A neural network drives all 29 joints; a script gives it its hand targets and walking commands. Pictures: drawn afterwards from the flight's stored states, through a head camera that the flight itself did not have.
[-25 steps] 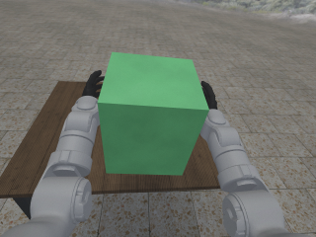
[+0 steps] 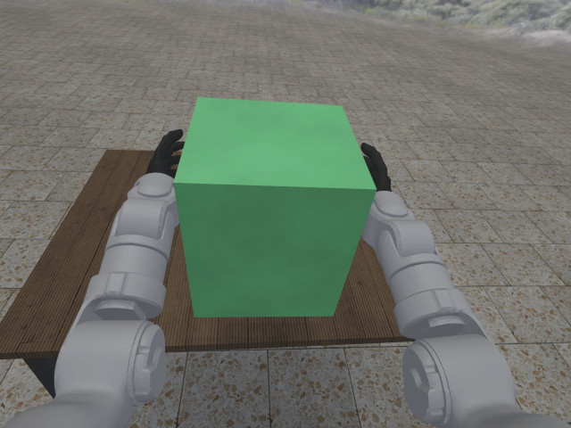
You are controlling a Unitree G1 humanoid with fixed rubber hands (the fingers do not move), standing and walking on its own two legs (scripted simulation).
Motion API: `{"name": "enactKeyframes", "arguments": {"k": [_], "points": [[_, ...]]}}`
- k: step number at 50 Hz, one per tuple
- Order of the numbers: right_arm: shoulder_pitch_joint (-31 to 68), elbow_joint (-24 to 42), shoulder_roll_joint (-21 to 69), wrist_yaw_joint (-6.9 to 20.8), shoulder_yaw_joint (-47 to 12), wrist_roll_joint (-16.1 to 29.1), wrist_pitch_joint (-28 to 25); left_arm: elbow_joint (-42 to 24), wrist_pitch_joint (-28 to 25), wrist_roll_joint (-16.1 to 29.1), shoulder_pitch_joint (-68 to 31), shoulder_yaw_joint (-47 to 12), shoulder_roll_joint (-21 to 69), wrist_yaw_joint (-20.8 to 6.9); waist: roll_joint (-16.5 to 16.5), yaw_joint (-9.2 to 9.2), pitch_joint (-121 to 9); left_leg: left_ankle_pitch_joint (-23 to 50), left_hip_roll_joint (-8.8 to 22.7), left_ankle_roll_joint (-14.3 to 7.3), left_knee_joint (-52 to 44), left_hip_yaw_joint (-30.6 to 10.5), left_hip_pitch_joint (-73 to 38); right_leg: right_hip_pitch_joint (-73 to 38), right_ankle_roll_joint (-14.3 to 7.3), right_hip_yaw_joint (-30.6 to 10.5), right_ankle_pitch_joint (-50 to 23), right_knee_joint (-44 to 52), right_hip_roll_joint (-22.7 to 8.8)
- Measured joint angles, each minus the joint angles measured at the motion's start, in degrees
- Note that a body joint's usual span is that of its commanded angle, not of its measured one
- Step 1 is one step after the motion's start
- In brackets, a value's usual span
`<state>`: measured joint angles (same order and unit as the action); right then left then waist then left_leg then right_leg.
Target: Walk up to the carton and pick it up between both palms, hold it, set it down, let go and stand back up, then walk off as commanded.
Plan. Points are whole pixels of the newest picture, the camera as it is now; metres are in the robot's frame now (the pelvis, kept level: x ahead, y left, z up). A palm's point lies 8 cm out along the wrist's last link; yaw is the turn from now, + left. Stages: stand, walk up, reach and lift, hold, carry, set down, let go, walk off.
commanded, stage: hold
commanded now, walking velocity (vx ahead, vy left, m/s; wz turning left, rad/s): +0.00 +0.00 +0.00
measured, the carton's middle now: (268, 211) +0.39 +0.03 +0.15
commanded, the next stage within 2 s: none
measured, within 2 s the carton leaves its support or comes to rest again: neither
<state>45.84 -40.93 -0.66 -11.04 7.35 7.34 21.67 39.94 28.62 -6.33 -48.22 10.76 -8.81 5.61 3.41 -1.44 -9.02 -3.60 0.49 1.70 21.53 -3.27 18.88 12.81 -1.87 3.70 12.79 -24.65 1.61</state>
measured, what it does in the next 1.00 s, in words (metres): stands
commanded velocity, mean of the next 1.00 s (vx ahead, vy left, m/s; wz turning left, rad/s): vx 0.00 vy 0.00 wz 0.00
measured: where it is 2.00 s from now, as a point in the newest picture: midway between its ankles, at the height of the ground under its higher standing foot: outside the picture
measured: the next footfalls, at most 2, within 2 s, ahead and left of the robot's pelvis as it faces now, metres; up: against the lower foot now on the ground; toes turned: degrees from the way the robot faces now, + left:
none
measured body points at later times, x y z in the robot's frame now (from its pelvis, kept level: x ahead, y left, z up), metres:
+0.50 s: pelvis +0.00 +0.00 +0.00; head -0.06 +0.03 +0.44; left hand +0.40 +0.19 +0.20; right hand +0.39 -0.12 +0.20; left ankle +0.09 +0.13 -0.74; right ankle +0.00 -0.09 -0.74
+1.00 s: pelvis +0.00 +0.00 +0.00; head -0.06 +0.03 +0.45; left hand +0.40 +0.19 +0.21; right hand +0.39 -0.12 +0.21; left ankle +0.09 +0.13 -0.74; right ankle +0.00 -0.09 -0.74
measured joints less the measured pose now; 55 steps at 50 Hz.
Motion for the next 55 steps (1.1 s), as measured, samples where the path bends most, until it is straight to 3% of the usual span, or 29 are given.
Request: {"name": "enactKeyframes", "arguments": {"k": [14,55], "points": [[-1.76,5.18,0.01,-0.78,0.00,2.77,2.00,-6.79,3.89,-0.14,1.66,0.00,0.68,0.00,0.00,0.00,-0.01,0.00,0.00,0.00,0.00,0.00,-0.74,-0.74,0.00,0.00,0.00,0.00,0.00],[-1.10,4.96,-0.27,-0.53,0.00,2.78,4.04,-8.45,6.71,-1.02,2.36,0.00,0.98,-0.27,0.00,0.00,0.12,0.13,0.00,-0.01,-0.33,0.00,-1.36,-1.19,0.00,-0.01,0.05,0.01,-0.01]]}}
